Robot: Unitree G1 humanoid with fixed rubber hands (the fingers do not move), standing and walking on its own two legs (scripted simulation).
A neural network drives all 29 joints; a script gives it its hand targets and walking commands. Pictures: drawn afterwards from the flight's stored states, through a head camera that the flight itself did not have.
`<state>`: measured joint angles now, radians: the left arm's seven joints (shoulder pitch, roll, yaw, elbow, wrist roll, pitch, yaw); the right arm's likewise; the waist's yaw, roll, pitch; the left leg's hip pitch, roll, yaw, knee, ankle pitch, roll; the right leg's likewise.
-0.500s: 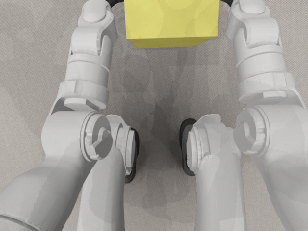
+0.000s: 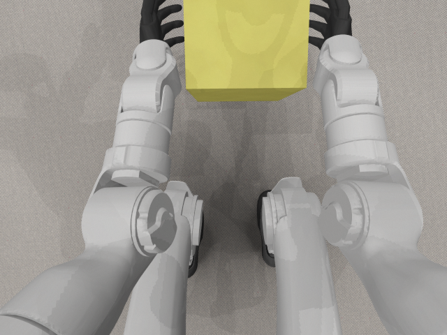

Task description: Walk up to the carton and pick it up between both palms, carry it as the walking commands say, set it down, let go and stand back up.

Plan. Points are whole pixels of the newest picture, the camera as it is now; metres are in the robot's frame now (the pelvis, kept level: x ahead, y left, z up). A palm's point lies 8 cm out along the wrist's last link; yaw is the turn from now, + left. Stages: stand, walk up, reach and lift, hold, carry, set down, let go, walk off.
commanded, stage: reach and lift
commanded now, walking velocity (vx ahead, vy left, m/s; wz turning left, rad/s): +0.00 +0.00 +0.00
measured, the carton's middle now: (241, 26) +0.59 -0.04 -0.18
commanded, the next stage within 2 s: none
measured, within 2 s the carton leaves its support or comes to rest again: neither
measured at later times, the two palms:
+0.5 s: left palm (142, 40) +0.51 +0.08 -0.03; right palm (350, 39) +0.50 -0.16 -0.04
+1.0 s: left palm (110, 34) +0.48 +0.09 +0.05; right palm (381, 30) +0.48 -0.15 +0.04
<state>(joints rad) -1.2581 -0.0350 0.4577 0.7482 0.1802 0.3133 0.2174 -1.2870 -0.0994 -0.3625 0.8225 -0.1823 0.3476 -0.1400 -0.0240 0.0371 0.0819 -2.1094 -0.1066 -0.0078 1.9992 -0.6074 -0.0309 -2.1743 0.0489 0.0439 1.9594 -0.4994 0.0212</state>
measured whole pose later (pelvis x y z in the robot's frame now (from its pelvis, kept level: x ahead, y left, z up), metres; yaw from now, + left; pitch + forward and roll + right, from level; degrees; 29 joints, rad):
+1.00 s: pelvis +0.00 +0.00 +0.09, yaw -1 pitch +37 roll +1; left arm -1.03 -0.14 0.49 0.71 0.26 0.35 0.28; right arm -1.05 0.04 -0.40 0.76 -0.26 0.38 -0.21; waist -0.02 0.03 -0.11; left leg -1.80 -0.10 -0.03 1.70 -0.55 -0.02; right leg -1.86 0.05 0.05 1.66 -0.45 0.02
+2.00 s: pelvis +0.04 -0.01 +0.22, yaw -2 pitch +26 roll +1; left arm -0.71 -0.21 0.47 0.66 0.28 0.29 0.18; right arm -0.73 0.16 -0.39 0.70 -0.28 0.32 -0.21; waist 0.00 0.02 -0.15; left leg -1.21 -0.07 -0.06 1.21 -0.46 -0.02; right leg -1.27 0.05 0.05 1.19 -0.38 0.00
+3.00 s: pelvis +0.07 -0.01 +0.33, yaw -2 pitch +4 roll +0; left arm -0.47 -0.22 0.37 0.57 0.33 0.45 0.11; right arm -0.45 0.21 -0.34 0.53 -0.32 0.46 -0.10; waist 0.00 0.03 -0.02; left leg -0.38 -0.05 -0.09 0.58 -0.27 0.00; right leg -0.43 0.04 0.06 0.57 -0.21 -0.01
